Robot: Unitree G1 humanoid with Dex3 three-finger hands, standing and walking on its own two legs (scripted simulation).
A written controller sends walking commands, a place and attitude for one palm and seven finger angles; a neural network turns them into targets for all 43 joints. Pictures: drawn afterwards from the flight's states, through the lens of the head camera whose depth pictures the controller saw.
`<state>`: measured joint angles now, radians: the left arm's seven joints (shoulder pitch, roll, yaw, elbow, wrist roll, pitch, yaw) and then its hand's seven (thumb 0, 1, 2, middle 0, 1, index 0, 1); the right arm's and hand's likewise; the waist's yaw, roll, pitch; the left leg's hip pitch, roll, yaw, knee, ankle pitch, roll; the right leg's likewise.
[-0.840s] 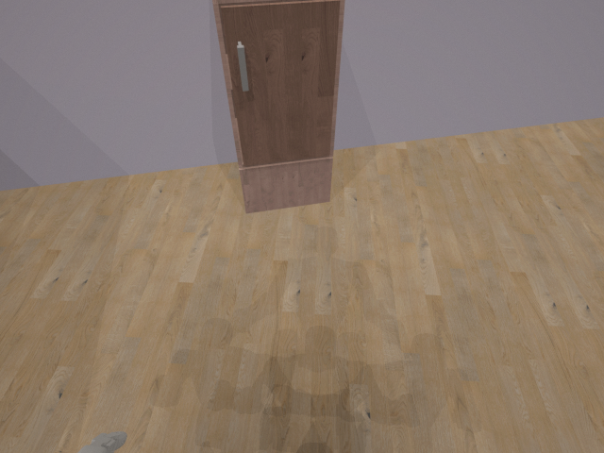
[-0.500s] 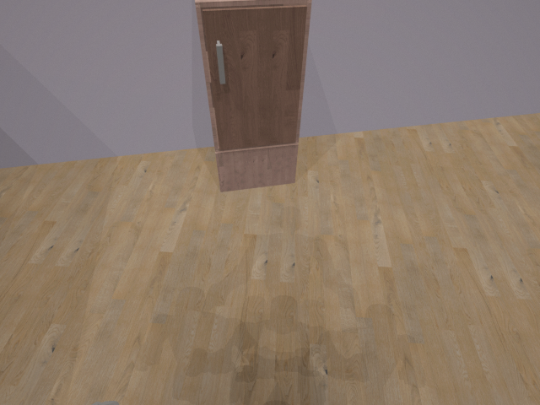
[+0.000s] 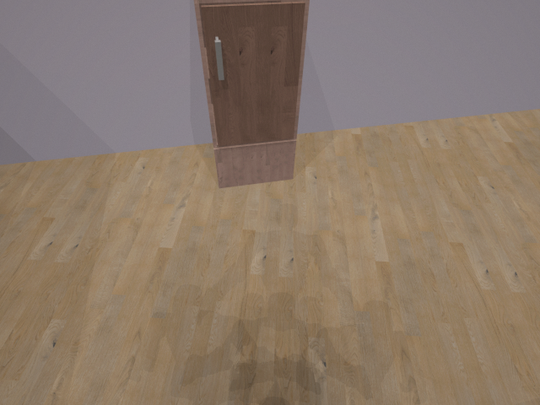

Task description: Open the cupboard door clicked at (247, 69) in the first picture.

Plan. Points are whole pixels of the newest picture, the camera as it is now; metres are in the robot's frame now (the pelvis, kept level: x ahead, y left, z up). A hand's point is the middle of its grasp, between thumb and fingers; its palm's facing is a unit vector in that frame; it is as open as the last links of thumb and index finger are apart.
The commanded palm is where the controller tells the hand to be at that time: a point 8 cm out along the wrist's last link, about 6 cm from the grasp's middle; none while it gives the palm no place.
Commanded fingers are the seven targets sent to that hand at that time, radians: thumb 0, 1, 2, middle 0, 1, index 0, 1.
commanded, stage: look at it before walking up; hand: left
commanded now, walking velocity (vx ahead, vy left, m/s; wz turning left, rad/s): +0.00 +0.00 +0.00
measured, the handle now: (219, 58) +1.27 +0.27 -0.05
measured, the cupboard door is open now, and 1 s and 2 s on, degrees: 0 0 0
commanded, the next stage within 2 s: walk to a spot facing it in 0.60 s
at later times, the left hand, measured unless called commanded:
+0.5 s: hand out of the picture +0.07 +0.25 -0.16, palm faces -0.02 -0.94 -0.34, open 7.4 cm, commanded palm none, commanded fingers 0.00 0.90 0.90 -0.20 -0.30 -0.20 -0.30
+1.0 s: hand out of the picture +0.05 +0.21 -0.19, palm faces -0.05 -0.98 -0.20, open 7.4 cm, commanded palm none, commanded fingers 0.00 0.90 0.90 -0.20 -0.30 -0.20 -0.30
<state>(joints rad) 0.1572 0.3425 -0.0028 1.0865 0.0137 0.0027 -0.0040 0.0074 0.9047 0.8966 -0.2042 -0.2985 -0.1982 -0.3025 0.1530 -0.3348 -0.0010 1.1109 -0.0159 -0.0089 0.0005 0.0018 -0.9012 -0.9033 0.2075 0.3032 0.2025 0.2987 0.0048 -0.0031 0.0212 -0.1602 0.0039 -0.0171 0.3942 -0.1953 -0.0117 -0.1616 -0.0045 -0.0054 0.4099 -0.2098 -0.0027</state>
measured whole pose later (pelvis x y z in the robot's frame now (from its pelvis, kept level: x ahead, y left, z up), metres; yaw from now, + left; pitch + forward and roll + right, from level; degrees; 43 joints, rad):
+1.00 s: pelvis +0.06 +0.01 -0.01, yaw -5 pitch +0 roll +0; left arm 0.35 0.23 0.02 1.08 0.02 0.02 -0.02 0.01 0.91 0.90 -0.20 -0.30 -0.20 -0.30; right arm 0.28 -0.23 -0.01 1.10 -0.03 -0.02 0.00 0.00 -0.90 -0.90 0.21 0.30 0.20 0.30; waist 0.02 -0.01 -0.03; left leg -0.18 0.04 0.06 0.57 -0.38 0.00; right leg -0.20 0.03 0.07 0.57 -0.37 -0.01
